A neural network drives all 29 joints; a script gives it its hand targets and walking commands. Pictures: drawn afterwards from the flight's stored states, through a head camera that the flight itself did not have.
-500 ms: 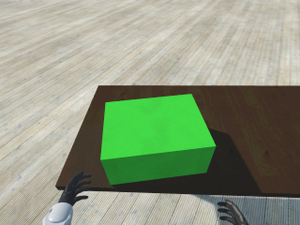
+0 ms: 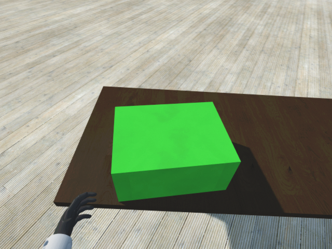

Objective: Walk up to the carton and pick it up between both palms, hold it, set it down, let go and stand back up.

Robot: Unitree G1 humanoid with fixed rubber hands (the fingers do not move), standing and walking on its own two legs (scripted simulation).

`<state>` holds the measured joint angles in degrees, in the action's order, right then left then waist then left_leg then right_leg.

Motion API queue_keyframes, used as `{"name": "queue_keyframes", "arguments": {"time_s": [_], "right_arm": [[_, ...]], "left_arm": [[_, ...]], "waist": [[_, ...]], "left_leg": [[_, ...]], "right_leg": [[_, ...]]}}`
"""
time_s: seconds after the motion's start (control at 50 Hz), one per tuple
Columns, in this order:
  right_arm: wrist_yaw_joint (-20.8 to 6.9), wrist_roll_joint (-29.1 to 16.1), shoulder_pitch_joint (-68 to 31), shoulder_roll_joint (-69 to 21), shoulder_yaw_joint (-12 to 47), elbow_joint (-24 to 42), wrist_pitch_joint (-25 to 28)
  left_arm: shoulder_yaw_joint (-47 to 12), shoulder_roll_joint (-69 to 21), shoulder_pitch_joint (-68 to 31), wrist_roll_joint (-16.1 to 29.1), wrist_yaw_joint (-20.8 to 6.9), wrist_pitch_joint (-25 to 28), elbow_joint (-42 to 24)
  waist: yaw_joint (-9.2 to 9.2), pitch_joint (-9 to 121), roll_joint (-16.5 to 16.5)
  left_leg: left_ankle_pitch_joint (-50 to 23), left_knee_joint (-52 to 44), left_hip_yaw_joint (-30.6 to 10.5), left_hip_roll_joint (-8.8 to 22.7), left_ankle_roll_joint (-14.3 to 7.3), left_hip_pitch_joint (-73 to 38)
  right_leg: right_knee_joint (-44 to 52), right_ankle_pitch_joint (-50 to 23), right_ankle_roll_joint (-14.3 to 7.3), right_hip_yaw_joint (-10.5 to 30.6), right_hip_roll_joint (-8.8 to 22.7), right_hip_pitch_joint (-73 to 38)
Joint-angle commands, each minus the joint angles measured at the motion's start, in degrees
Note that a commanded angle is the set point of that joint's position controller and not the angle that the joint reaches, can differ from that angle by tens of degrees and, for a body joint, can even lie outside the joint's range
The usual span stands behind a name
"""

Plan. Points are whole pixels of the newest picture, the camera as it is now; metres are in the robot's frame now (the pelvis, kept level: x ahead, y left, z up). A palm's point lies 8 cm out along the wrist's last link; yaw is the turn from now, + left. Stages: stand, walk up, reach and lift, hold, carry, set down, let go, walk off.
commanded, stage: stand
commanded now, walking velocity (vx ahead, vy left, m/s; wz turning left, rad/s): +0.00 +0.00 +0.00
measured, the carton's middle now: (169, 147) +0.42 +0.00 -0.01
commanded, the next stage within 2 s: none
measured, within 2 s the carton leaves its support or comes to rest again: neither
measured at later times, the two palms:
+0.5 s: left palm (63, 230) +0.18 +0.24 -0.03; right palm out of the picture +0.07 -0.23 -0.10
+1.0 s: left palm out of the picture +0.03 +0.28 -0.14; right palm out of the picture +0.07 -0.22 -0.10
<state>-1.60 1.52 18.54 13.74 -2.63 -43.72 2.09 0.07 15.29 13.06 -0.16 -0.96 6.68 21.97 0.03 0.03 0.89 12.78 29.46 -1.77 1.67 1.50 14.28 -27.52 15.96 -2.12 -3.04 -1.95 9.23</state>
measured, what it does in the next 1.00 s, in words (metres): stands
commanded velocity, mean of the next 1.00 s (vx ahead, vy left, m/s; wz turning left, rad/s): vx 0.00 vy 0.00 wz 0.00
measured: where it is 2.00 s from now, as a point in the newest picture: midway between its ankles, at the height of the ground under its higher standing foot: outside the picture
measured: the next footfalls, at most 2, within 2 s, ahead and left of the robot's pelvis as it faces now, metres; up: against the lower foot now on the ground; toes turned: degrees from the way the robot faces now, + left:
none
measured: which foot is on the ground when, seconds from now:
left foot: down 0.00-1.00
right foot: down 0.00-1.00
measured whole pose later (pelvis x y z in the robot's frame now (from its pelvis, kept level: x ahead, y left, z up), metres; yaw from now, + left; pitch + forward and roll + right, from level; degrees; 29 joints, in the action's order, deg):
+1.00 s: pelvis -0.01 +0.03 +0.00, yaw +0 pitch -2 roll -1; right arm -0.3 0.5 17.2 12.2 -0.9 -42.1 0.7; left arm -0.1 15.2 20.4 -0.9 0.2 0.3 44.9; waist 0.7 -4.0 2.5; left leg 12.9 31.5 -0.9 -0.6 -1.4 16.4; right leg -28.9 15.7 0.9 -1.8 0.4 10.9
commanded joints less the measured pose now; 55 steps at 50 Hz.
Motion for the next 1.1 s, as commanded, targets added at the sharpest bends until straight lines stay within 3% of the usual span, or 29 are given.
{"name": "queue_keyframes", "arguments": {"time_s": [0.0, 0.62, 0.82, 1.08], "right_arm": [[0.1, -0.16, -2.52, 8.28, -1.75, 6.88, 1.42], [-0.27, -0.66, -2.09, 7.78, -1.61, 8.78, 0.47], [0.96, -0.83, -2.04, 7.93, -1.18, 8.91, 0.51], [2.33, -1.41, -1.11, 8.12, -0.35, 5.63, -0.2]], "left_arm": [[3.35, 8.29, 1.41, -0.89, 1.6, -4.73, 3.09], [2.57, 7.76, 2.35, -0.71, 1.96, -4.5, 4.96], [2.35, 7.28, 1.83, -0.74, 1.3, -4.26, 12.92], [1.26, 6.87, 8.88, -0.68, 1.74, -4.84, 20.24]], "waist": [[0.11, -3.96, 2.68], [-0.27, -4.76, 1.82], [-0.5, -0.37, -2.73], [-0.12, -1.96, -2.26]], "left_leg": [[-3.13, -3.97, -4.21, 3.02, -2.37, 2.32], [3.95, -5.65, -6.5, 2.55, -3.08, 6.67], [3.17, -6.07, -6.54, 3.3, -3.71, 3.23], [-0.65, -6.43, -6.42, 3.41, -3.95, 0.89]], "right_leg": [[8.46, 1.3, 1.08, 8.52, 7.31, 4.18], [5.22, 6.19, 1.27, 7.37, 7.58, 4.37], [4.49, 1.44, 1.34, 7.65, 6.99, 2.32], [5.27, -1.7, 2.23, 7.12, 6.92, 2.81]]}}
